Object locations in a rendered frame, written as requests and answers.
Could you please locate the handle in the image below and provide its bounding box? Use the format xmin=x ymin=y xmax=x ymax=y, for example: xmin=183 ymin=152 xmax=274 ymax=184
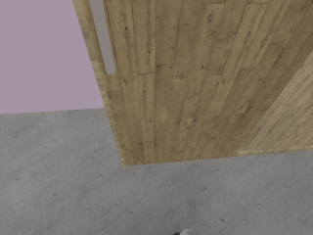
xmin=89 ymin=0 xmax=115 ymax=74

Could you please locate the wardrobe door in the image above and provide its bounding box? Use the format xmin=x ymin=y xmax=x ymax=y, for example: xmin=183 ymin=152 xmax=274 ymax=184
xmin=81 ymin=0 xmax=313 ymax=166
xmin=238 ymin=51 xmax=313 ymax=152

